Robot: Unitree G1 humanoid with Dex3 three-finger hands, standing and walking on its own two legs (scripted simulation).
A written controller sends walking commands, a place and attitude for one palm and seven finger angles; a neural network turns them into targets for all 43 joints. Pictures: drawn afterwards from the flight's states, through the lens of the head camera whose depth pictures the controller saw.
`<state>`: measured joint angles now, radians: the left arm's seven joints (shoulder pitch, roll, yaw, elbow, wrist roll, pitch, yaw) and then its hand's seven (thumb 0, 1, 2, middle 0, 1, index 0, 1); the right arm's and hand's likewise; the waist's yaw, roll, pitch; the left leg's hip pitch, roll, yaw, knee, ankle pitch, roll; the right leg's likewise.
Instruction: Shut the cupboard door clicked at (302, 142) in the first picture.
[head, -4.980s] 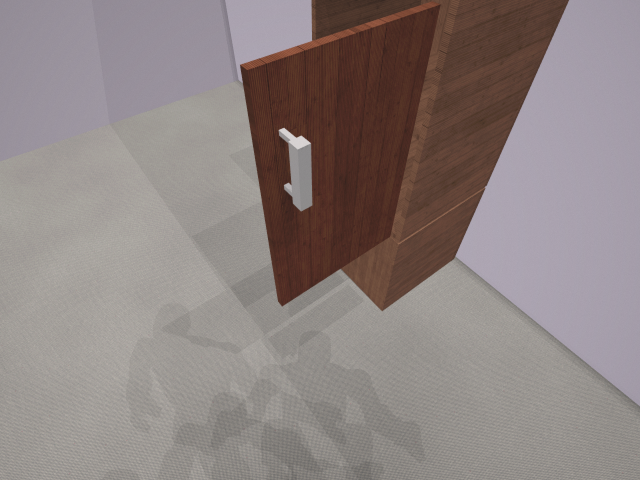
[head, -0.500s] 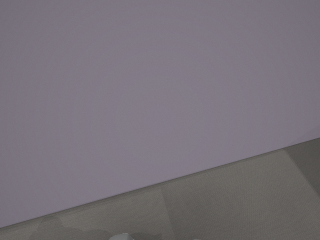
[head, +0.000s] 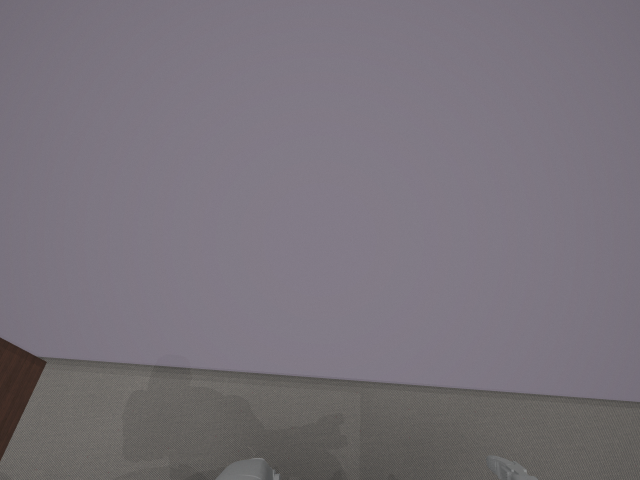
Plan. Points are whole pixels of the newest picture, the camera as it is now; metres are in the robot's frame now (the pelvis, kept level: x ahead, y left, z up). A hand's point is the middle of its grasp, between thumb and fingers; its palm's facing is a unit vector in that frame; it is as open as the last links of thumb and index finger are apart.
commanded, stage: turn to face it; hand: left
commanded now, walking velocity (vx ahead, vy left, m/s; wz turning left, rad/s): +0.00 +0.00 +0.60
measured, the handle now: out of the picture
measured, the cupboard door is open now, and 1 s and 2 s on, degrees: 91 91 91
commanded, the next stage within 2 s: none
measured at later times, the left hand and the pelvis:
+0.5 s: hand out of the picture +0.03 +0.18 -0.16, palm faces +0.31 -0.91 -0.26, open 7.4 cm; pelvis +0.01 -0.04 +0.00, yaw +19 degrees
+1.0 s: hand out of the picture -0.03 +0.17 -0.15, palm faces +0.59 -0.75 -0.30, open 7.4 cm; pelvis +0.02 -0.06 +0.00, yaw +38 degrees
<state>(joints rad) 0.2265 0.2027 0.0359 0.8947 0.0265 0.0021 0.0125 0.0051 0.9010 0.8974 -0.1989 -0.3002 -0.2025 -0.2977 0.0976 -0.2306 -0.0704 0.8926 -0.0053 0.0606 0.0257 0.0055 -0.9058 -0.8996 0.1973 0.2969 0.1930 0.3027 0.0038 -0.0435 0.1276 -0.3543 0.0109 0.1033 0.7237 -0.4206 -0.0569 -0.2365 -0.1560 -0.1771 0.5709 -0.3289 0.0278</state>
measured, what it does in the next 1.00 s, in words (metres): steps on the spot, turning left: left foot, then right foot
